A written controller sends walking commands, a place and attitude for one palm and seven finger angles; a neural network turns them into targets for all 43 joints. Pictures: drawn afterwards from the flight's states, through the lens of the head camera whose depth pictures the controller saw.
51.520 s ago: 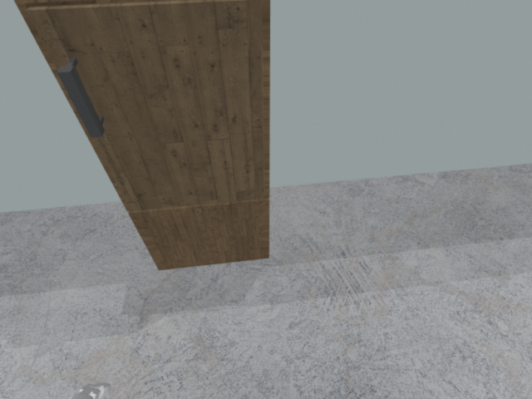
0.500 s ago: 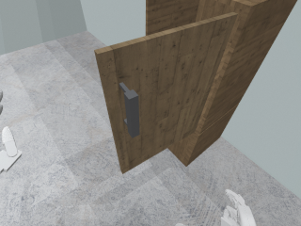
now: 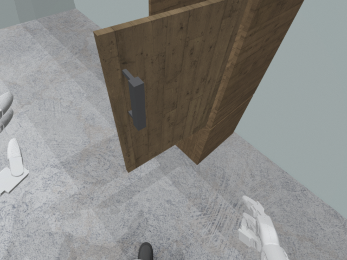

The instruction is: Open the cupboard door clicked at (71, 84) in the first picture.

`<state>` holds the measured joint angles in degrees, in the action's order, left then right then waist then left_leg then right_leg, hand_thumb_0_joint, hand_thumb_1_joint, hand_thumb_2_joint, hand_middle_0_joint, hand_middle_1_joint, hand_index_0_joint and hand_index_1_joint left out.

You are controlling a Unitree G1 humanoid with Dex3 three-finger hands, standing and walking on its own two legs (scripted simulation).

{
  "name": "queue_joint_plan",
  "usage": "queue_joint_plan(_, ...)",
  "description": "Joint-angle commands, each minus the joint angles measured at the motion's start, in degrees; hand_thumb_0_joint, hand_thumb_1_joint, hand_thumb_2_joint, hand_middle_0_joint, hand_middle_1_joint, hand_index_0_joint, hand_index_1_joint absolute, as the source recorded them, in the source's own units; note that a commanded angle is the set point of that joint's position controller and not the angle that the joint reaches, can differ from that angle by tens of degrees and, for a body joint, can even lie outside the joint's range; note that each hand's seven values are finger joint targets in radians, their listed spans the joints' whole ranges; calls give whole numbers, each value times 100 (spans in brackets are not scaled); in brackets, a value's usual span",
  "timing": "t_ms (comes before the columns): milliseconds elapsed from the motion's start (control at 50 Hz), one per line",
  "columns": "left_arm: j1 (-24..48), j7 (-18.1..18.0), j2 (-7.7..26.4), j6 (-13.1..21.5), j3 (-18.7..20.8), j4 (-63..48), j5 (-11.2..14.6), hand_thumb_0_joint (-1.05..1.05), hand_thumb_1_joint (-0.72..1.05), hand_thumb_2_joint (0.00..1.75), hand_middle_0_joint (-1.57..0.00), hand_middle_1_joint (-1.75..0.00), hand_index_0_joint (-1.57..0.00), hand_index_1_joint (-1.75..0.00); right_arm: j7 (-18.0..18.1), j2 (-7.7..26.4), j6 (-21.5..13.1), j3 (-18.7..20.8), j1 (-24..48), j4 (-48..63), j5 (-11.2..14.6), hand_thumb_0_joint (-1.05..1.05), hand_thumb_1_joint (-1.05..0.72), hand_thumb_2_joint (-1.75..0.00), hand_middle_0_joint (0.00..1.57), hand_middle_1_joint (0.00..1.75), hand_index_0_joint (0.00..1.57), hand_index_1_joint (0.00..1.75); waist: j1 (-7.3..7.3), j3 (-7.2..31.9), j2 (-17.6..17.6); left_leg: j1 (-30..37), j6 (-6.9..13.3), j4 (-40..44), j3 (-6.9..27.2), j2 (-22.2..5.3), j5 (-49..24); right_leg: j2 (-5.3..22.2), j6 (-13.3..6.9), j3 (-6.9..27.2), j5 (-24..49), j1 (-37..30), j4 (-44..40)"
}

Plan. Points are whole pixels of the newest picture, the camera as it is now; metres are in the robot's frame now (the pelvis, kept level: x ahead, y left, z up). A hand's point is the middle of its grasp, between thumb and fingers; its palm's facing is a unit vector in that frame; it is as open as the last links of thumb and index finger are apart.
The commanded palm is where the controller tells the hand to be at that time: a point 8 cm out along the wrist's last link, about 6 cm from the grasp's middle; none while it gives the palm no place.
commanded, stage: stop stepping back and stand still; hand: left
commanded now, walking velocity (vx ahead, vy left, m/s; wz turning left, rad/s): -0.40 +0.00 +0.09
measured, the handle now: (133, 101) +0.46 +0.14 +0.08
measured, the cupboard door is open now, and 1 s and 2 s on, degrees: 84 84 84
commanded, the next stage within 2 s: let the arm hang, fingers relaxed in 0.96 s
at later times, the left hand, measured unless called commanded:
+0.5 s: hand (5, 255) +0.12 +0.23 +0.16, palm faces +0.35 -0.78 -0.52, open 7.5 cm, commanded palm +0.05 +0.28 +0.17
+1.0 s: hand out of the picture +0.08 +0.26 +0.16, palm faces +0.43 -0.75 -0.50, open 7.5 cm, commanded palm +0.02 +0.30 +0.17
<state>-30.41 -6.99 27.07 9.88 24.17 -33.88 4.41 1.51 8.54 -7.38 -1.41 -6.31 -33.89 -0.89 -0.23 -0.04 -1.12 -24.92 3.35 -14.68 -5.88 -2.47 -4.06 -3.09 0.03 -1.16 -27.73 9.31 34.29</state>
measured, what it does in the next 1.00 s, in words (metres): walks backwards: right foot, then left foot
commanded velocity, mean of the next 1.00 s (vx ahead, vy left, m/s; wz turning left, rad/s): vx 0.10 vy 0.04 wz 0.01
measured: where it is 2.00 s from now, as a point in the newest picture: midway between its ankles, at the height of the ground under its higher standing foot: outside the picture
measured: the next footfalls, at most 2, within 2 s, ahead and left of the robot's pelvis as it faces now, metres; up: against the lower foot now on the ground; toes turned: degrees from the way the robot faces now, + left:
right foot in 0.06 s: -0.08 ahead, -0.11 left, +0.00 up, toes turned -2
left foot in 0.36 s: -0.06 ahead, +0.12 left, +0.00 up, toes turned +5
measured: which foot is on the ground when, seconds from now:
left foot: down 0.00-0.08, up 0.10-0.34, down 0.36-1.00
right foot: up 0.00-0.04, down 0.06-1.00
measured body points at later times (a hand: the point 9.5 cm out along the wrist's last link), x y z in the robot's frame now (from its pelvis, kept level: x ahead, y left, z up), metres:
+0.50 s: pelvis -0.09 -0.02 -0.01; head -0.09 -0.02 +0.44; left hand +0.09 +0.26 +0.19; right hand +0.06 -0.28 -0.08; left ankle -0.10 +0.08 -0.74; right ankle -0.13 -0.11 -0.74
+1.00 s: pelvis -0.11 -0.01 -0.01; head -0.10 +0.00 +0.44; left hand +0.05 +0.30 +0.19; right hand +0.06 -0.23 -0.09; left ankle -0.10 +0.11 -0.74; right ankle -0.12 -0.10 -0.74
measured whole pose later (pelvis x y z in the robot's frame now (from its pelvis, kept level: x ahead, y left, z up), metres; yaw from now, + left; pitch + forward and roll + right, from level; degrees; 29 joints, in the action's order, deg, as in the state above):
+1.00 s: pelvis -0.11 -0.01 -0.01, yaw +2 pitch -1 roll +0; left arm -30.9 -8.2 23.8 12.9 24.6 -26.7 1.2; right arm 3.6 10.8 -8.1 -0.9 -12.1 -35.5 0.1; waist -0.3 -1.7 -0.1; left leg -15.6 -0.2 -30.4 -3.0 -2.4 14.2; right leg -0.9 -1.8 -3.8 -16.3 12.1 29.0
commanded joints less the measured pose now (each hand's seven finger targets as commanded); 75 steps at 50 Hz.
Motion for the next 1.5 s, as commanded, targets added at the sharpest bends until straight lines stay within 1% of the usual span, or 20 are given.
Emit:
queue_joint_plan(0, -602, -62, 1106, 457, 1207, -1342, 271, 0, 90, 90, -20, -30, -20, -30, 56, 1026, -36, 344, 384, 803, 8, 0, -90, -90, 20, 30, 20, 30, 278, 1516, 1205, 1825, -159, -46, 863, -813, 338, 152, -109, -135, 1042, -176, -1815)
queue_joint_plan(60, -257, -115, 1537, 706, 1510, -1224, 260, 0, 90, 90, -20, -30, -20, -30, 81, 947, 106, 309, 273, 756, 100, 0, -90, -90, 20, 30, 20, 30, 271, 1078, -677, 1214, -473, -3094, 348, 145, 2683, 2173, -678, 1344, 2966, 1199, -2439)
queue_joint_plan(100, -622, -113, 1020, 398, 1071, -596, 48, 0, 90, 90, -20, -30, -20, -30, 138, 915, 148, 293, 83, 837, 262, 0, -90, -90, 20, 30, 20, 30, 72, 905, -1118, -590, -393, -4102, 541, 372, 2810, 1931, -239, 707, 6235, -172, -1223)
queue_joint_plan(180, 322, -269, 849, 158, 707, -296, -133, 0, 90, 90, -20, -30, -20, -30, 296, 985, 175, 179, 273, 782, 243, 0, -90, -90, 20, 30, 20, 30, 4, 256, -242, -206, -298, -3309, 165, 258, 2479, 1969, -430, 868, 6117, -111, -1137)
queue_joint_plan(300, 489, -437, 851, 263, 630, -685, -237, 0, 90, 90, -20, -30, -20, -30, 362, 1091, 149, 268, 64, 858, 225, 0, -90, -90, 20, 30, 20, 30, -23, 696, -526, 722, -44, -1150, 43, 445, 1599, 1668, 5, 598, 6907, -1027, -281)
queue_joint_plan(340, 154, -466, 972, 405, 792, -1118, -153, 0, 90, 90, -20, -30, -20, -30, 324, 1212, 127, 348, -66, 982, 257, 0, -90, -90, 20, 30, 20, 30, -45, 1214, 384, 2112, 210, -898, 614, -252, -1411, 949, 386, 223, 5756, -290, 766)
queue_joint_plan(380, -455, -412, 891, 471, 912, -973, -206, 0, 90, 90, -20, -30, -20, -30, 184, 1058, 7, 407, -354, 944, 208, 0, -90, -90, 20, 30, 20, 30, 33, 1335, 1288, 3109, 610, -1271, 1533, -981, -3620, 362, 269, 30, 858, 1255, 970)
queue_joint_plan(500, -590, -277, 822, 531, 1039, -368, -177, 0, 90, 90, -20, -30, -20, -30, 231, 1179, -141, 354, -104, 762, 121, 0, -90, -90, 20, 30, 20, 30, -27, 205, 781, -31, 149, -670, 1056, -630, 1791, 388, -19, -34, 1063, -568, -741)
queue_joint_plan(580, 75, -251, 681, 555, 735, -76, -194, 0, 90, 90, -20, -30, -20, -30, 255, 1101, -62, 484, -101, 657, 105, 0, -90, -90, 20, 30, 20, 30, -15, -247, -1108, -734, -252, -3947, 621, 197, 3146, 2183, -1128, 3052, -1365, 453, -2631)
queue_joint_plan(720, 837, -330, 557, 561, 373, -358, -351, 0, 90, 90, -20, -30, -20, -30, 421, 973, -251, 320, -141, 498, 13, 0, -90, -90, 20, 30, 20, 30, -28, 65, -4, 1480, -158, -1331, 109, 183, 2071, 1303, -601, 806, -73, 1003, -1680)
queue_joint_plan(780, 620, -382, 733, 629, 635, -970, -304, 0, 90, 90, -20, -30, -20, -30, 421, 1159, -315, 382, -102, 694, 57, 0, -90, -90, 20, 30, 20, 30, 79, 313, 1064, 1587, 251, -515, 1699, -861, 1511, 455, -30, 176, 1074, 804, -313)
queue_joint_plan(820, 321, -317, 742, 591, 778, -589, -329, 0, 90, 90, -20, -30, -20, -30, 368, 1007, -308, 309, -85, 591, 43, 0, -90, -90, 20, 30, 20, 30, 63, 78, 1436, 671, 310, 20, 1854, -1012, 2251, 319, 51, -78, 723, 307, 0)
queue_joint_plan(940, -13, -236, 539, 600, 674, -299, -235, 0, 90, 90, -20, -30, -20, -30, 242, 989, -354, 358, -244, 600, 110, 0, -90, -90, 20, 30, 20, 30, -33, 506, 26, 983, -253, -1399, 577, -132, 875, 857, -198, 705, 2908, -172, -1137)
queue_joint_plan(1020, -71, -222, 573, 531, 682, -203, -200, 0, 90, 90, -20, -30, -20, -30, 242, 964, -264, 348, -177, 616, 112, 0, -90, -90, 20, 30, 20, 30, -41, 652, 59, 1311, -286, -1316, 537, -92, 704, 900, -171, 621, 3154, -44, -1169)
queue_joint_plan(1040, 530, 565, -288, -409, -1762, 4041, -760, 0, 90, 90, -20, -30, -20, -30, -230, 1951, -377, 652, 120, -744, 97, 0, -90, -90, 20, 30, 20, 30, -267, 374, 232, 830, -205, -2123, 777, -321, -238, 1259, -259, 131, 3765, 659, -234)
queue_joint_plan(1100, 814, 679, -745, -959, -1824, 4687, -652, 0, 90, 90, -20, -30, -20, -30, -154, 1563, 232, 509, -270, -705, 19, 0, -90, -90, 20, 30, 20, 30, -10, 462, 119, 379, 206, -1231, 1468, -781, -58, 657, -98, -60, 1688, 524, 139)
queue_joint_plan(1160, 1227, 675, -457, -904, -1873, 5804, -676, 0, 90, 90, -20, -30, -20, -30, -155, 1577, 402, 412, 9, -834, -55, 0, -90, -90, 20, 30, 20, 30, 136, 460, -848, 352, 94, -1263, 1372, -499, 243, 837, -198, 214, 1983, 114, -444)
queue_joint_plan(1220, 1696, 639, -444, -925, -2058, 6981, -612, 0, 90, 90, -20, -30, -20, -30, -159, 1295, 612, 328, -75, -1275, -64, 0, -90, -90, 20, 30, 20, 30, -45, 349, -643, 1075, -163, -1455, 903, -77, 726, 1263, -432, 544, 2101, 557, -1047)
queue_joint_plan(1340, 1435, 570, -875, -956, -2196, 8692, -527, 0, 90, 90, -20, -30, -20, -30, -58, 961, 722, 198, -282, -2074, -59, 0, -90, -90, 20, 30, 20, 30, 31, 270, 971, 1129, -176, -704, 1056, -259, 1140, 945, -258, 331, 1550, 0, -1339)
queue_joint_plan(1480, 1197, 567, -1052, -980, -2289, 9593, -492, 0, 90, 90, -20, -30, -20, -30, 5, 811, 808, 229, -857, -2682, -14, 0, -90, -90, 20, 30, 20, 30, -13, -217, 401, 1109, -161, -402, 1126, -288, 1898, 916, -270, 149, 1024, 223, -1644)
